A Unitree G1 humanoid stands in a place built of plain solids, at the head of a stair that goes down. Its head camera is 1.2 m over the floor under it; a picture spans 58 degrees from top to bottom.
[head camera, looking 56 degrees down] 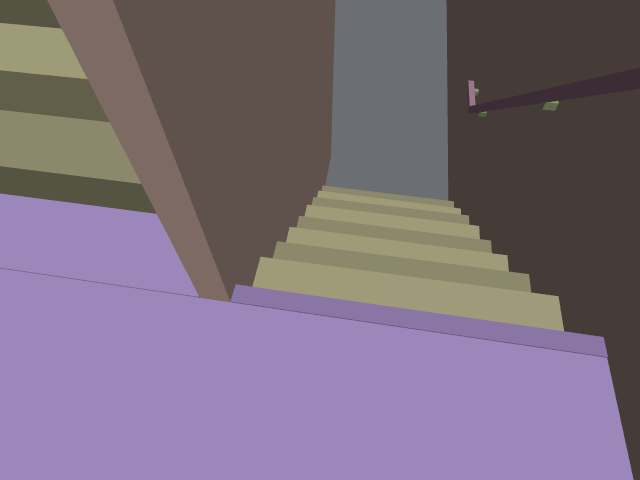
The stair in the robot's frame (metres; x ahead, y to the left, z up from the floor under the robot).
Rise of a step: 0.20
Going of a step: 0.23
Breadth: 1.10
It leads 9 degrees to the right of straight ahead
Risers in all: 9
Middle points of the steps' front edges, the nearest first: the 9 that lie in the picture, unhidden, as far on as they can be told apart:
0.56 -0.28 0.00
0.79 -0.32 -0.21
1.00 -0.35 -0.42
1.22 -0.39 -0.62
1.45 -0.42 -0.82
1.68 -0.46 -1.01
1.91 -0.50 -1.21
2.13 -0.53 -1.40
2.35 -0.57 -1.59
